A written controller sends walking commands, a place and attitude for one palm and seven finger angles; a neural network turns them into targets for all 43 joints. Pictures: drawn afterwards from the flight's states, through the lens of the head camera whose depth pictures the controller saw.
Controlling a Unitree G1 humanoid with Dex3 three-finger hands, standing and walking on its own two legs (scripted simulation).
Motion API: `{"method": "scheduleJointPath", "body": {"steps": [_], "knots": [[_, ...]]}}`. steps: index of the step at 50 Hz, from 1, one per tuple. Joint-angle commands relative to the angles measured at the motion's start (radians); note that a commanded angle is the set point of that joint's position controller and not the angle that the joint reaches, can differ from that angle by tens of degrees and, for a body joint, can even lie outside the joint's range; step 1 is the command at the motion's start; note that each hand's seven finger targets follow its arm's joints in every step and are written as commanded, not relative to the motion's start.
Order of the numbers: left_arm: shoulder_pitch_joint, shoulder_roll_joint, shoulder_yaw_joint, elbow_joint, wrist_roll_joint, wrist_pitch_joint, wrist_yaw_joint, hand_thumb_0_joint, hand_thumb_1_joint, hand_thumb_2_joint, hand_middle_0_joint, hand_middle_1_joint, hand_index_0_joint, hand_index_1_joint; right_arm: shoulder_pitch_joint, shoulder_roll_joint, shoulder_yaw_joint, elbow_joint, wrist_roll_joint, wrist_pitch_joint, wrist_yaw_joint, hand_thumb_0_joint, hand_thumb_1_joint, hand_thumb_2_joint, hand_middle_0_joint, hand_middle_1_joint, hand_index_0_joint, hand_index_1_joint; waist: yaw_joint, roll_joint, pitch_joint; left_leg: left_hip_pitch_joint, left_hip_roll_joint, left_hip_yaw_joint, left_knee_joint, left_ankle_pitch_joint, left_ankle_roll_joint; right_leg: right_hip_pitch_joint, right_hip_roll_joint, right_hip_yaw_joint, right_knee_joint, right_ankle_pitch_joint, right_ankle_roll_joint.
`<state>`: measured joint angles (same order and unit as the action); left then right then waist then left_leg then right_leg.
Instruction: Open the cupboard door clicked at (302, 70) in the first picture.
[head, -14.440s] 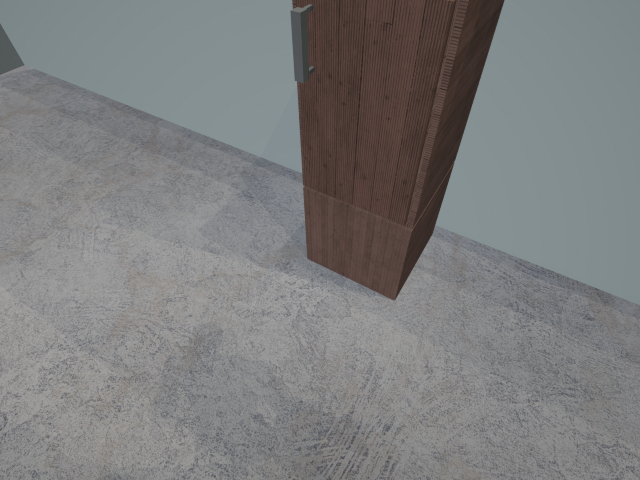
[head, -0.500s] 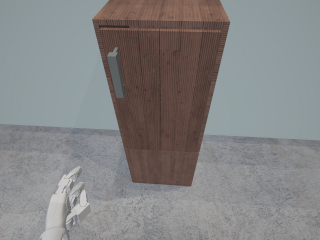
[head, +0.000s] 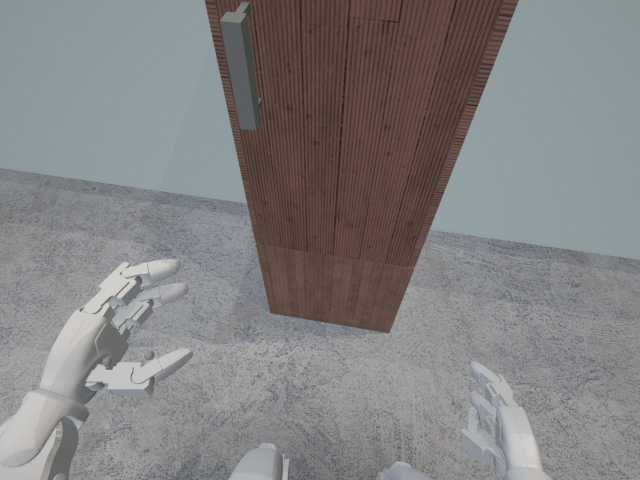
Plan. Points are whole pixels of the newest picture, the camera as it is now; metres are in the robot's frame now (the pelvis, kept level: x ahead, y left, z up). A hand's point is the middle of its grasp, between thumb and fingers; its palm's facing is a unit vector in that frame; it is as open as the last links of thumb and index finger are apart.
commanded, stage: raise the hand with hooked fingers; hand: left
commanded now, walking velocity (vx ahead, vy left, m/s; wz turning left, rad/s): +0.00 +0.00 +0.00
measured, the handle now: (247, 68) +0.60 +0.16 +0.18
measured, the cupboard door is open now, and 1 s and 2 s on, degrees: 0 0 0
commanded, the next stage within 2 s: move the hooked fingers beside the handle in 1.40 s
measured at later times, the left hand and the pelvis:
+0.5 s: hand (76, 271) +0.27 +0.26 +0.15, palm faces -0.04 -0.99 -0.09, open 13.1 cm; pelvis +0.02 +0.02 +0.04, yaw -1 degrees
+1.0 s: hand (47, 195) +0.32 +0.29 +0.20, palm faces -0.04 -1.00 -0.07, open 14.0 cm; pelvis +0.02 +0.02 +0.05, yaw -1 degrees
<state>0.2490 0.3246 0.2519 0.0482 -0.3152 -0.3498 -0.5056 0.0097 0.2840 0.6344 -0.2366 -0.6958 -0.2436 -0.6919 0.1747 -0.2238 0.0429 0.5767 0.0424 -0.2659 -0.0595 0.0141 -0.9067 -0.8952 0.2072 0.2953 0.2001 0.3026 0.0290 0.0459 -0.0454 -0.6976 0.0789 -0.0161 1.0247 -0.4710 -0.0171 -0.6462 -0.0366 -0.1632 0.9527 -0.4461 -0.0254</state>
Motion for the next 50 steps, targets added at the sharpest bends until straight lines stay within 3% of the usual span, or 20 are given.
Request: {"method": "scheduleJointPath", "body": {"steps": [1,3,6,8,10,13,15,18,20,22,23,28,31,34,38,40,44,47,50], "knots": [[0.082,0.249,0.267,-0.163,-0.101,0.114,0.013,0.000,0.060,0.540,-0.260,-0.840,-0.260,-0.840,-0.027,-0.152,-0.080,-0.203,0.013,-0.036,-0.025,0.000,-0.900,-0.900,0.200,0.300,0.200,0.300,0.033,-0.058,-0.335,0.156,-0.081,0.005,-0.219,0.334,0.042,0.307,0.016,0.151,-0.227,0.287,0.025],[0.103,0.250,0.326,-0.199,-0.148,0.107,0.060,0.000,0.013,0.520,-0.263,-0.870,-0.263,-0.870,-0.036,-0.131,-0.071,-0.209,0.008,-0.038,-0.021,0.000,-0.900,-0.900,0.200,0.300,0.200,0.300,0.061,-0.071,-0.330,0.165,-0.082,0.000,-0.239,0.383,0.032,0.357,0.027,0.130,-0.221,0.363,0.019],[0.104,0.175,0.274,-0.239,-0.142,0.053,0.112,0.000,-0.057,0.490,-0.268,-0.915,-0.268,-0.915,-0.007,-0.129,-0.075,-0.190,0.006,-0.051,-0.007,0.000,-0.900,-0.900,0.200,0.300,0.200,0.300,0.031,-0.040,-0.261,0.196,-0.079,0.012,-0.278,0.381,0.027,0.289,0.039,0.096,-0.228,0.371,0.023],[0.047,0.137,0.200,-0.207,-0.114,0.037,0.111,0.000,-0.103,0.470,-0.272,-0.945,-0.272,-0.945,0.009,-0.147,-0.078,-0.177,0.005,-0.058,-0.004,0.000,-0.900,-0.900,0.200,0.300,0.200,0.300,-0.009,-0.063,-0.179,0.195,-0.077,0.015,-0.284,0.342,0.031,0.232,0.044,0.101,-0.249,0.321,0.027],[-0.006,0.147,0.157,-0.159,-0.087,0.037,0.084,0.000,-0.150,0.450,-0.275,-0.975,-0.275,-0.975,0.036,-0.171,-0.080,-0.158,0.010,-0.065,-0.007,0.000,-0.900,-0.900,0.200,0.300,0.200,0.300,-0.040,-0.038,-0.140,0.202,-0.077,0.016,-0.295,0.283,0.034,0.187,0.041,0.109,-0.272,0.249,0.029],[-0.125,0.203,0.146,-0.137,-0.076,0.059,0.033,0.000,-0.220,0.420,-0.280,-1.020,-0.280,-1.020,0.044,-0.195,-0.078,-0.148,0.018,-0.073,-0.023,0.000,-0.900,-0.900,0.200,0.300,0.200,0.300,-0.054,-0.015,-0.117,0.223,-0.076,0.009,-0.312,0.226,0.040,0.187,0.036,0.126,-0.311,0.158,0.022],[-0.200,0.282,0.208,-0.169,-0.078,0.060,0.016,0.000,-0.267,0.400,-0.283,-1.050,-0.283,-1.050,0.040,-0.196,-0.080,-0.143,0.021,-0.075,-0.038,0.000,-0.900,-0.900,0.200,0.300,0.200,0.300,-0.042,-0.005,-0.182,0.266,-0.074,0.006,-0.328,0.234,0.045,0.230,0.030,0.137,-0.331,0.145,0.021],[-0.276,0.359,0.285,-0.257,-0.087,0.036,0.038,0.000,-0.337,0.370,-0.288,-1.095,-0.288,-1.095,0.028,-0.187,-0.068,-0.140,0.013,-0.086,-0.046,0.000,-0.900,-0.900,0.200,0.300,0.200,0.300,-0.014,0.077,-0.243,0.351,-0.073,-0.006,-0.360,0.313,0.044,0.291,0.043,0.108,-0.313,0.236,0.005],[-0.246,0.338,0.300,-0.255,-0.097,0.029,0.060,0.000,-0.383,0.350,-0.292,-1.125,-0.292,-1.125,0.025,-0.172,-0.062,-0.141,0.013,-0.089,-0.045,0.000,-0.900,-0.900,0.200,0.300,0.200,0.300,-0.003,0.087,-0.253,0.386,-0.070,-0.006,-0.381,0.367,0.038,0.322,0.046,0.088,-0.312,0.301,0.004],[-0.244,0.311,0.291,-0.196,-0.101,0.053,0.070,0.000,-0.430,0.330,-0.295,-1.155,-0.295,-1.155,0.017,-0.172,-0.056,-0.136,0.016,-0.087,-0.042,0.000,-0.900,-0.900,0.200,0.300,0.200,0.300,0.000,0.097,-0.204,0.388,-0.067,-0.008,-0.404,0.368,0.028,0.316,0.048,0.071,-0.320,0.311,0.004],[-0.247,0.303,0.284,-0.145,-0.104,0.082,0.063,0.000,-0.453,0.320,-0.297,-1.170,-0.297,-1.170,0.015,-0.175,-0.053,-0.135,0.018,-0.082,-0.040,0.000,-0.900,-0.900,0.200,0.300,0.200,0.300,0.006,0.107,-0.166,0.380,-0.069,-0.008,-0.415,0.372,0.027,0.327,0.053,0.072,-0.331,0.321,-0.002],[-0.314,0.272,0.212,0.021,-0.081,0.252,0.011,0.000,-0.500,0.300,-0.300,-1.200,-0.300,-1.200,0.011,-0.189,-0.047,-0.155,0.036,-0.048,-0.045,0.000,-0.900,-0.900,0.200,0.300,0.200,0.300,-0.004,0.041,-0.045,0.357,-0.070,-0.005,-0.468,0.299,0.029,0.308,0.049,0.074,-0.389,0.278,0.005],[-0.449,0.314,0.210,-0.045,-0.059,0.281,0.003,0.000,-0.500,0.300,-0.300,-1.200,-0.300,-1.200,0.006,-0.189,-0.043,-0.171,0.033,-0.038,-0.049,0.000,-0.900,-0.900,0.200,0.300,0.200,0.300,-0.014,0.013,-0.117,0.409,-0.067,-0.012,-0.476,0.319,0.037,0.320,0.050,0.072,-0.394,0.290,0.009],[-0.560,0.385,0.266,-0.116,-0.057,0.240,0.019,0.000,-0.500,0.300,-0.300,-1.200,-0.300,-1.200,0.001,-0.182,-0.034,-0.169,0.024,-0.038,-0.053,0.000,-0.900,-0.900,0.200,0.300,0.200,0.300,-0.012,0.022,-0.182,0.468,-0.066,-0.020,-0.491,0.325,0.037,0.354,0.057,0.079,-0.410,0.277,0.005],[-0.625,0.447,0.327,-0.096,-0.059,0.195,0.031,0.000,-0.500,0.300,-0.300,-1.200,-0.300,-1.200,0.001,-0.181,-0.023,-0.141,0.016,-0.040,-0.062,0.000,-0.900,-0.900,0.200,0.300,0.200,0.300,-0.007,0.046,-0.193,0.507,-0.064,-0.024,-0.512,0.347,0.030,0.388,0.060,0.080,-0.432,0.289,-0.001],[-0.648,0.424,0.307,-0.029,-0.057,0.215,0.017,0.000,-0.500,0.300,-0.300,-1.200,-0.300,-1.200,-0.005,-0.176,-0.020,-0.129,0.024,-0.035,-0.066,0.000,-0.900,-0.900,0.200,0.300,0.200,0.300,-0.014,0.089,-0.158,0.509,-0.068,-0.017,-0.528,0.326,0.030,0.375,0.055,0.082,-0.451,0.282,-0.002],[-0.681,0.406,0.254,0.118,-0.042,0.307,-0.021,0.000,-0.500,0.300,-0.300,-1.200,-0.300,-1.200,-0.004,-0.185,-0.018,-0.124,0.036,-0.018,-0.073,0.000,-0.900,-0.900,0.200,0.300,0.200,0.300,-0.018,0.080,-0.088,0.475,-0.073,-0.013,-0.551,0.280,0.031,0.368,0.048,0.084,-0.483,0.255,0.000],[-0.649,0.394,0.234,0.149,-0.038,0.349,-0.039,0.000,-0.500,0.300,-0.300,-1.200,-0.300,-1.200,0.001,-0.191,-0.025,-0.141,0.039,-0.012,-0.068,0.000,-0.900,-0.900,0.200,0.300,0.200,0.300,-0.011,0.028,-0.114,0.482,-0.076,-0.015,-0.548,0.318,0.037,0.381,0.046,0.080,-0.480,0.288,0.002],[-0.624,0.414,0.267,0.098,-0.053,0.330,-0.048,0.000,-0.500,0.300,-0.300,-1.200,-0.300,-1.200,0.000,-0.191,-0.031,-0.157,0.036,-0.013,-0.051,0.000,-0.900,-0.900,0.200,0.300,0.200,0.300,0.000,0.001,-0.170,0.502,-0.078,-0.005,-0.535,0.372,0.040,0.416,0.047,0.087,-0.472,0.349,0.002]]}}
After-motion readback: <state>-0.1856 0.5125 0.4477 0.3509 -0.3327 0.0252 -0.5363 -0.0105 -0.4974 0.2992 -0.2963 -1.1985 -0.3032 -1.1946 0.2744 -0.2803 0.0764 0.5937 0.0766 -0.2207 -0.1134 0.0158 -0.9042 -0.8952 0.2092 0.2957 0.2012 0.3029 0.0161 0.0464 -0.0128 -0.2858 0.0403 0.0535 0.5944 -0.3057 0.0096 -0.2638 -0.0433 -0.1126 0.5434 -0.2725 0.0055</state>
